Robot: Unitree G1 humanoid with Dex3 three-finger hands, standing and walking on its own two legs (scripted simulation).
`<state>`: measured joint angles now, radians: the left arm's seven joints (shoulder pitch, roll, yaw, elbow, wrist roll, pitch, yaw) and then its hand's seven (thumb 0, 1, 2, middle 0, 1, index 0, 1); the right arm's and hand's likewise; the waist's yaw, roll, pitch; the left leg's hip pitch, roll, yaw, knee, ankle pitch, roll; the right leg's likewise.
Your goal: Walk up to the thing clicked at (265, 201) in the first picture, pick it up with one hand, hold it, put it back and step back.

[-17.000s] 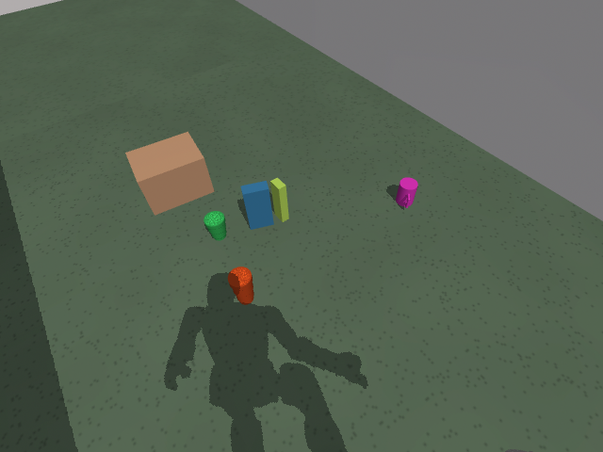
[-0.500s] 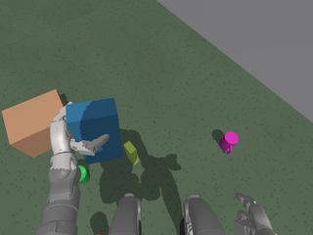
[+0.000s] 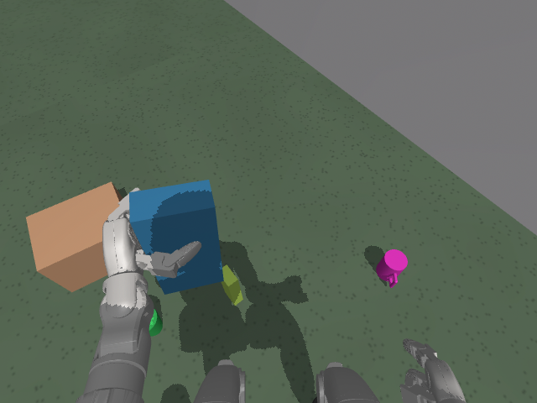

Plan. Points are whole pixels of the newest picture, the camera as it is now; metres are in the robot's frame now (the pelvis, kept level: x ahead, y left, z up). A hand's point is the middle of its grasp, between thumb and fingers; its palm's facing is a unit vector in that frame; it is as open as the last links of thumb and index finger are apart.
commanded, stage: lift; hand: left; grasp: from the side
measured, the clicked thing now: (184, 243) +0.35 +0.16 -0.01
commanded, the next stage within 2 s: hold in 0.04 s
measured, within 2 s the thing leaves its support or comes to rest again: neither
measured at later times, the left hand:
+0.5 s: hand (164, 218) +0.36 +0.17 +0.06, palm faces +0.24 -0.97 -0.02, open 9.6 cm
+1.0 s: hand (157, 220) +0.35 +0.17 +0.07, palm faces +0.24 -0.97 -0.03, open 9.6 cm
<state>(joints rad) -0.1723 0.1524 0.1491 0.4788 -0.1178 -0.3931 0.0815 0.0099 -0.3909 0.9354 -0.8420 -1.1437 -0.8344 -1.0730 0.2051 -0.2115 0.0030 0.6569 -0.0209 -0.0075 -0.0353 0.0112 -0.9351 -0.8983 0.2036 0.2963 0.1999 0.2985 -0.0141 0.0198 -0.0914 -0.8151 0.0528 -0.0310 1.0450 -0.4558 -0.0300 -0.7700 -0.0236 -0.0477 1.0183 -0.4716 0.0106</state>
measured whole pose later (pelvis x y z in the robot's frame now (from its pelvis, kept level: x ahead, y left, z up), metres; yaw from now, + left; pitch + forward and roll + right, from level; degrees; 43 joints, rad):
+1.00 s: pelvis +0.02 +0.00 +0.03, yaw +0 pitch +7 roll -1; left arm -0.12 0.14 0.14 0.44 -0.12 -0.37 0.10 0.01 -0.39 0.94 -0.84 -1.14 -0.83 -1.07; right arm 0.21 -0.21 -0.01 0.66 -0.02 0.02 -0.03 0.01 -0.95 -0.90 0.20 0.30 0.20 0.30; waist -0.01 0.02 -0.04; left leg -0.58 0.05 -0.01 0.86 -0.41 -0.03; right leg -0.54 -0.02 -0.04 0.83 -0.42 0.01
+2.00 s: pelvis +0.01 +0.00 +0.03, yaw +0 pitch +6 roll -1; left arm -0.10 0.14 0.15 0.44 -0.13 -0.39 0.07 0.01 -0.39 0.94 -0.84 -1.14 -0.83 -1.07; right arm 0.21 -0.21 -0.01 0.67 -0.01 0.00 -0.02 0.01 -0.94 -0.91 0.20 0.30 0.20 0.30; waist -0.01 0.02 -0.03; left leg -0.55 0.05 -0.01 0.83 -0.38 -0.03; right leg -0.51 -0.03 -0.04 0.81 -0.40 0.01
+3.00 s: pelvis +0.00 +0.00 +0.03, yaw +0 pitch +7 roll -1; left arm -0.13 0.13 0.16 0.48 -0.13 -0.41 0.08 0.01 -0.40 0.94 -0.85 -1.13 -0.84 -1.06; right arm 0.21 -0.21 -0.01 0.67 -0.02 0.00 -0.02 0.01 -0.93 -0.90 0.20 0.30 0.20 0.30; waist -0.01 0.01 -0.03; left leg -0.58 0.05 -0.01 0.84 -0.38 -0.03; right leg -0.54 -0.03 -0.04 0.83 -0.40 0.01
